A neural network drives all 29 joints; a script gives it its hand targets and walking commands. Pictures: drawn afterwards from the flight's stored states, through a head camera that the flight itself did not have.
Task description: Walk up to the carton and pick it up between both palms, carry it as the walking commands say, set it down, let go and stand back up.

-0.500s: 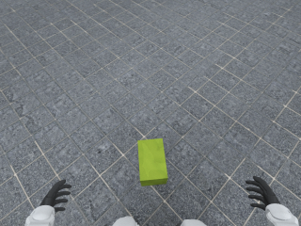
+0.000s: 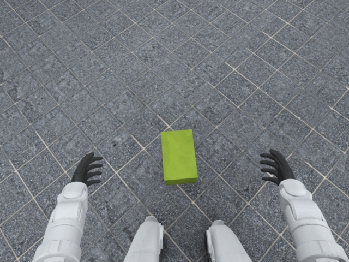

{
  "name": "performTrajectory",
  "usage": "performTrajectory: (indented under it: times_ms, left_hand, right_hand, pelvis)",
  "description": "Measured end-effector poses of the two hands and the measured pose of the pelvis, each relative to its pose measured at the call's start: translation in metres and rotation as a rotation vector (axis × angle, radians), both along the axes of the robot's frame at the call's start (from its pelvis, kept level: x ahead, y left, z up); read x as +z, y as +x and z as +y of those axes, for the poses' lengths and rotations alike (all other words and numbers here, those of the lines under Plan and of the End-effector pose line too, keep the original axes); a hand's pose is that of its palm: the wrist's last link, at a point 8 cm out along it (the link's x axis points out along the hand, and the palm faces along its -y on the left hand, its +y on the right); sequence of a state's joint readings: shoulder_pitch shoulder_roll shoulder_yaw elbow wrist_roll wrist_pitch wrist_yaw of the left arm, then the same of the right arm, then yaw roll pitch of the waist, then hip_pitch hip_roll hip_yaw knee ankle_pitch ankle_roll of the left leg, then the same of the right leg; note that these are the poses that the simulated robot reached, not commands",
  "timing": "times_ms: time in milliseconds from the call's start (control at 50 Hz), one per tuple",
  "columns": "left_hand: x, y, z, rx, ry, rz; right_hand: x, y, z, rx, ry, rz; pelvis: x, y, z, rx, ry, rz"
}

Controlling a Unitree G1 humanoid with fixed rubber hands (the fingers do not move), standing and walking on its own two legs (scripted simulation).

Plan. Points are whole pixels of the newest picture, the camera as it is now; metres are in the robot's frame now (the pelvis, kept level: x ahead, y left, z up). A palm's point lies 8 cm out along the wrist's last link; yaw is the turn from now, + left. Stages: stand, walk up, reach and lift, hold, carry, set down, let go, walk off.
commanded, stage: reach and lift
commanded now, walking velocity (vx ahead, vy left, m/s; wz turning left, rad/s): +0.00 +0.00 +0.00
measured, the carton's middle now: (178, 158) +0.49 +0.02 -0.64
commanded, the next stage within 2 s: none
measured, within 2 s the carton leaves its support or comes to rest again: neither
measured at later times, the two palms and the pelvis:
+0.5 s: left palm (115, 143) +0.40 +0.20 -0.14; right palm (246, 138) +0.41 -0.18 -0.14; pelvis -0.03 +0.00 -0.04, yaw +0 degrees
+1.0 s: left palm (131, 131) +0.46 +0.17 -0.20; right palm (228, 128) +0.47 -0.14 -0.20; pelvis -0.03 -0.01 -0.07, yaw +0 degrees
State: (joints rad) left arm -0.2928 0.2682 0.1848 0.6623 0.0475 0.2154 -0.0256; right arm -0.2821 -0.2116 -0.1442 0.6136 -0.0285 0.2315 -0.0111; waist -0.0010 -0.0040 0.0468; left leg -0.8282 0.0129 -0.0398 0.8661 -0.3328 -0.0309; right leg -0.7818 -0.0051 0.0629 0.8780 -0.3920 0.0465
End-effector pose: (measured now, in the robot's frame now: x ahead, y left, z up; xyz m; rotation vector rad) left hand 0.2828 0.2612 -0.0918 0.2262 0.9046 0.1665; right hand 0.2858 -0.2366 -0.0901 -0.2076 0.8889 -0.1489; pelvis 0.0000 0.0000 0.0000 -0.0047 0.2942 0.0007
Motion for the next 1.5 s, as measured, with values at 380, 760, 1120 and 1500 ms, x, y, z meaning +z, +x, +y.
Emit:
performTrajectory:
  times_ms: [380,760,1120,1500]
  left_hand:
    - [-0.041,0.089,-0.042,0.011,-0.087,-0.142]
    - [-0.075,0.175,-0.089,0.027,-0.134,-0.290]
    - [-0.137,0.179,-0.093,0.052,-0.157,-0.284]
    - [-0.260,0.179,-0.089,0.063,-0.151,-0.287]
  right_hand:
    - [-0.039,0.096,0.045,0.017,0.072,-0.139]
    - [-0.078,0.184,0.087,0.011,0.134,-0.265]
    - [-0.137,0.187,0.093,0.015,0.136,-0.261]
    - [-0.263,0.188,0.093,0.004,0.133,-0.259]
  pelvis:
    - [-0.033,-0.031,0.000,0.007,-0.002,0.232]
    - [-0.055,-0.028,-0.003,-0.011,-0.003,0.447]
    - [-0.098,-0.033,-0.007,0.001,-0.010,0.550]
    - [-0.212,-0.056,-0.002,-0.003,-0.010,0.568]
